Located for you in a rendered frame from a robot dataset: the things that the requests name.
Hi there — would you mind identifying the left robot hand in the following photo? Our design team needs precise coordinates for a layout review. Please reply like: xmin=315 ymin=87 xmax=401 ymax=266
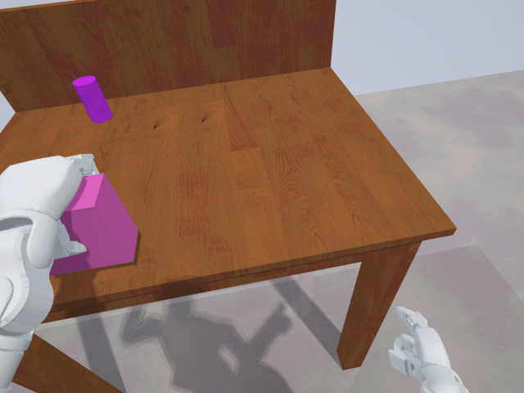
xmin=0 ymin=154 xmax=100 ymax=260

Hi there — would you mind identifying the table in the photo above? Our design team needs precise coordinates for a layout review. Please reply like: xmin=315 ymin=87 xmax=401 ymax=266
xmin=0 ymin=0 xmax=457 ymax=393

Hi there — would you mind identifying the sponge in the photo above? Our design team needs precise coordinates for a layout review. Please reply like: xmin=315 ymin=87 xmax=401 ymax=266
xmin=49 ymin=173 xmax=138 ymax=276

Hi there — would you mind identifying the right robot hand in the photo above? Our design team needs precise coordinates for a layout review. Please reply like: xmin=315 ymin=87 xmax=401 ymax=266
xmin=389 ymin=306 xmax=451 ymax=381

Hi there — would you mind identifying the robot right forearm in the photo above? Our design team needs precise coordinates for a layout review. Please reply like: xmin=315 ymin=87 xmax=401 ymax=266
xmin=420 ymin=364 xmax=469 ymax=393

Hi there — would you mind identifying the robot left forearm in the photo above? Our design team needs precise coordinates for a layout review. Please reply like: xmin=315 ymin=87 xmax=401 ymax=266
xmin=0 ymin=210 xmax=60 ymax=393

